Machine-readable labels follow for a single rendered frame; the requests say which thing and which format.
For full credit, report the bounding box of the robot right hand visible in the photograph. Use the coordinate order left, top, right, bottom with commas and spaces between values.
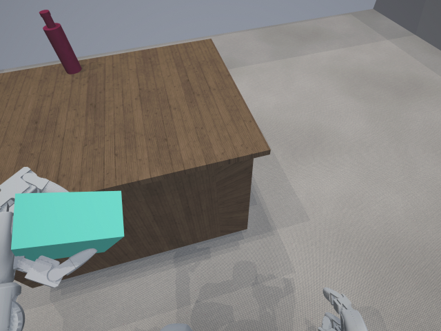
318, 288, 368, 331

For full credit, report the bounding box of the table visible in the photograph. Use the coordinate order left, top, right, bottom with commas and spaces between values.
0, 39, 271, 288

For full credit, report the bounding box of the left robot forearm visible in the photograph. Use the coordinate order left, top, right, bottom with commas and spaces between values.
0, 282, 25, 331

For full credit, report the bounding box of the robot left hand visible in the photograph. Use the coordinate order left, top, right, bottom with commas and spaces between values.
0, 167, 97, 288

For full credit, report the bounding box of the sponge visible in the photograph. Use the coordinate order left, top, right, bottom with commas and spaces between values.
11, 191, 124, 261

